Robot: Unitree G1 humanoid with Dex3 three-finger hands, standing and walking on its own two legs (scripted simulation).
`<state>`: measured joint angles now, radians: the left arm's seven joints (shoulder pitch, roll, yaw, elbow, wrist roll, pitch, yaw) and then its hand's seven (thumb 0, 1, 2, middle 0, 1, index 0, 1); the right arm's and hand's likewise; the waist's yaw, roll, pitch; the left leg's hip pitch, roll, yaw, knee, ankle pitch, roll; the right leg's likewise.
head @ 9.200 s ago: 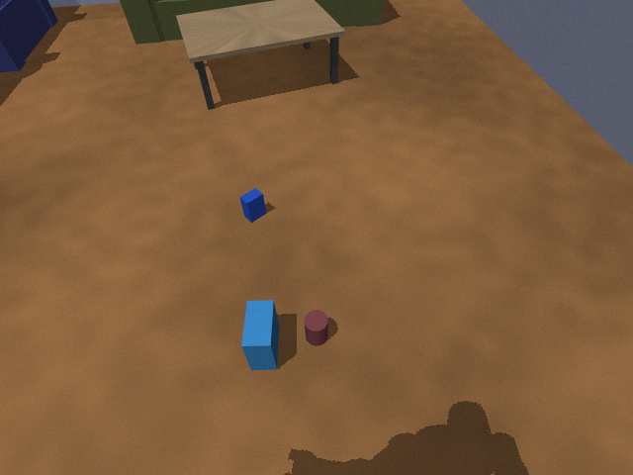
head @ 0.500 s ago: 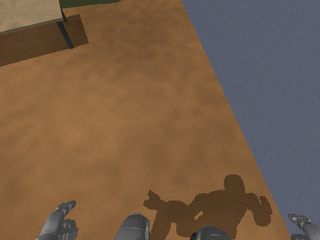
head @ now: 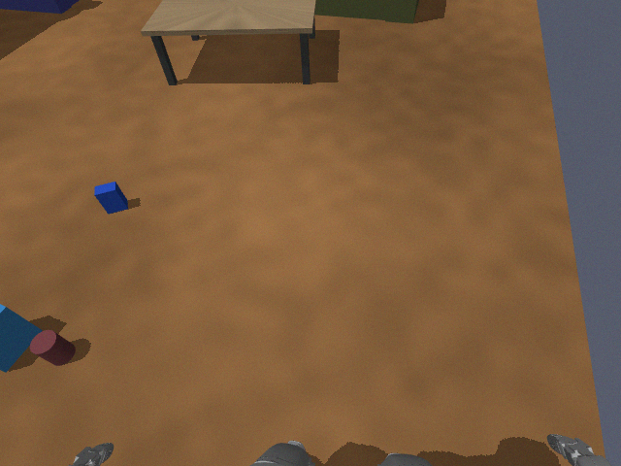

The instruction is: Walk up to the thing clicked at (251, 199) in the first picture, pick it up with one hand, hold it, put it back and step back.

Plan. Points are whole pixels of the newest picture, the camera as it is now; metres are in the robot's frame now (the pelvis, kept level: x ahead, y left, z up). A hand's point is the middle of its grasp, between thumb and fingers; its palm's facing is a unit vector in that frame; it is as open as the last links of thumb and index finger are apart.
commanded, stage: walk up
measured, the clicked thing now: (111, 198) +1.17 +0.94 -0.69
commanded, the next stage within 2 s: stand in 1.64 s
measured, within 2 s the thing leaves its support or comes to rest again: neither
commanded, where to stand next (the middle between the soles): +0.10 +0.01 m, yaw +34 degrees
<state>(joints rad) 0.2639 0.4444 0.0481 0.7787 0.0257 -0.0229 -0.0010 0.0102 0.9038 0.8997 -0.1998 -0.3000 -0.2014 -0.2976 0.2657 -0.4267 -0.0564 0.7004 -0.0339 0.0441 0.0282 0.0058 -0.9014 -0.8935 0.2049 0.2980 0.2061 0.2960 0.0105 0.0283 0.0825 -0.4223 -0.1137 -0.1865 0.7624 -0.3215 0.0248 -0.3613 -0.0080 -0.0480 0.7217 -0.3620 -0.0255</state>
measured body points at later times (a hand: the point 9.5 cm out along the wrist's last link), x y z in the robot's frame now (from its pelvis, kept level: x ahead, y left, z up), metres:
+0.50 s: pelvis +0.02 +0.03 +0.00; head +0.03 +0.07 +0.45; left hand -0.04 +0.36 -0.13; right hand +0.23 -0.25 -0.08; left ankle +0.02 +0.16 -0.71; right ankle +0.09 -0.11 -0.67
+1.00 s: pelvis +0.02 -0.01 +0.00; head +0.04 +0.01 +0.45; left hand -0.13 +0.29 -0.12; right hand +0.28 -0.23 -0.11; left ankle -0.01 +0.10 -0.71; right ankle +0.11 -0.12 -0.71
